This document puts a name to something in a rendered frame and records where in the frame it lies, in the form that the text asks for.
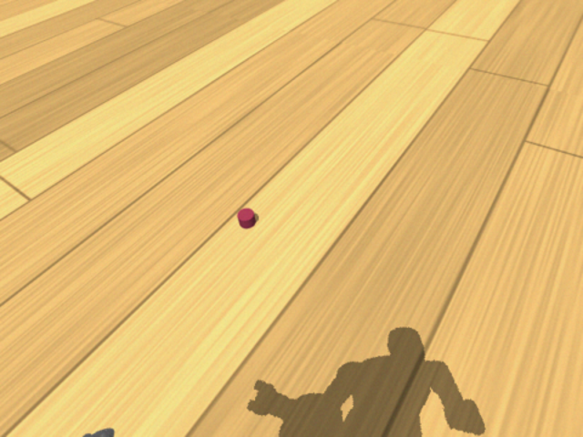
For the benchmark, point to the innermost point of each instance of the tin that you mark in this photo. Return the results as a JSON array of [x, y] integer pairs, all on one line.
[[246, 218]]

